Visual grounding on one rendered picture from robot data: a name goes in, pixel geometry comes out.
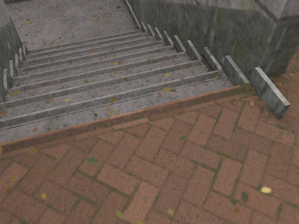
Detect stairs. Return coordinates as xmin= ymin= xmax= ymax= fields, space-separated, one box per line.
xmin=0 ymin=29 xmax=234 ymax=144

